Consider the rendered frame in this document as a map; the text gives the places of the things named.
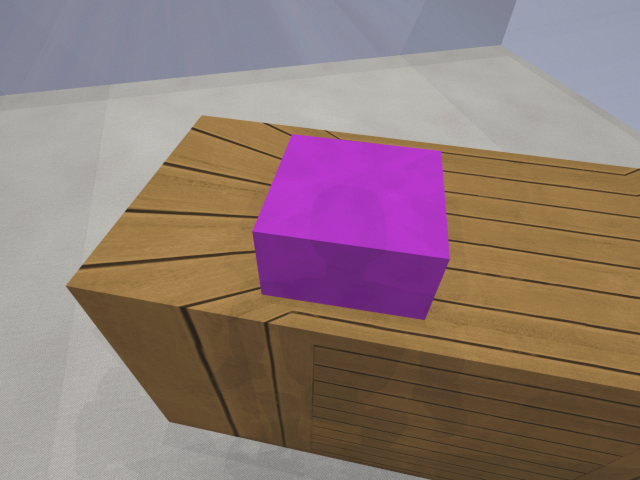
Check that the pedestal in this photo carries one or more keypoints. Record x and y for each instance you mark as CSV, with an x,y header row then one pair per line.
x,y
526,367

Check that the carton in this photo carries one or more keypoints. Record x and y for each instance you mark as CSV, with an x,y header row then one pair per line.
x,y
356,225

